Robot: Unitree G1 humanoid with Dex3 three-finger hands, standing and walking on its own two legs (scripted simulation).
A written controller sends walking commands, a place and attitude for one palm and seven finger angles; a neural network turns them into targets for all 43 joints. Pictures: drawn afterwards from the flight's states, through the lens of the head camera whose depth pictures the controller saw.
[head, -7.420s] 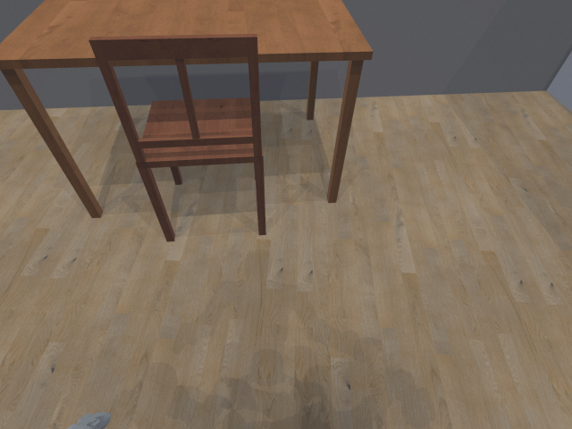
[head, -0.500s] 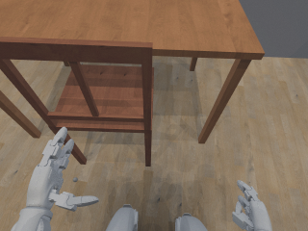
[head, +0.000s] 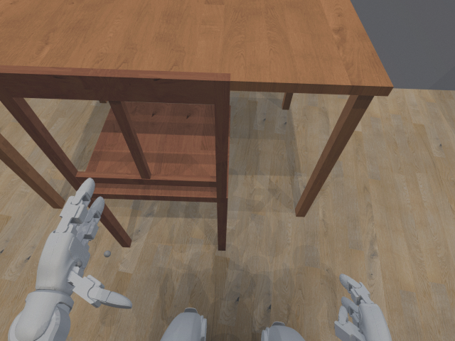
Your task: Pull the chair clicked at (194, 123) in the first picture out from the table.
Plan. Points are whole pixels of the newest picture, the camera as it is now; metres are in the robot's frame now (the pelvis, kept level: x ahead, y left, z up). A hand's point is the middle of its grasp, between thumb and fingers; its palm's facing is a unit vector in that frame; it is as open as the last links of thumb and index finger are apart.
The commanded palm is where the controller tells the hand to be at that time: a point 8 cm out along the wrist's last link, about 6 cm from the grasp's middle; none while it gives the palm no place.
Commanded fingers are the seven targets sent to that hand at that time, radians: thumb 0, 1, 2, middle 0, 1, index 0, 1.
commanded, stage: raise the hand toward the chair's back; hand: left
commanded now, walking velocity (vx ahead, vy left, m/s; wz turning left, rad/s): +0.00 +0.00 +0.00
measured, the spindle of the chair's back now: (133, 143) +0.51 +0.25 -0.01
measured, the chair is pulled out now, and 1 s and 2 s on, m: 0.00 0.00 0.00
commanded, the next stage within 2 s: aim the fingers beside a spindle in 0.46 s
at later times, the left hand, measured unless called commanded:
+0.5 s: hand (111, 254) +0.24 +0.20 +0.05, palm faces +0.03 -1.00 -0.05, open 16.9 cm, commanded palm +0.22 +0.25 +0.05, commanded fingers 0.00 -0.50 0.30 -0.06 -0.08 -0.06 -0.08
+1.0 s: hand (116, 231) +0.29 +0.21 +0.03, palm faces +0.02 -1.00 -0.05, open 16.9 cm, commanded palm +0.27 +0.26 +0.03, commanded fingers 0.00 -0.50 0.30 -0.06 -0.08 -0.06 -0.08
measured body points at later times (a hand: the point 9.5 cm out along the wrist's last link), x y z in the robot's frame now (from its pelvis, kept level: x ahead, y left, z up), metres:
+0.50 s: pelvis +0.00 -0.01 +0.00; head +0.06 +0.00 +0.45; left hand +0.23 +0.25 +0.05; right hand +0.18 -0.24 -0.08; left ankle +0.03 +0.10 -0.65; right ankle +0.00 -0.12 -0.65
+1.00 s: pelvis -0.01 -0.01 -0.01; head +0.07 -0.01 +0.44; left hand +0.28 +0.26 +0.04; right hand +0.15 -0.26 -0.10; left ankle +0.03 +0.10 -0.65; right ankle +0.00 -0.12 -0.65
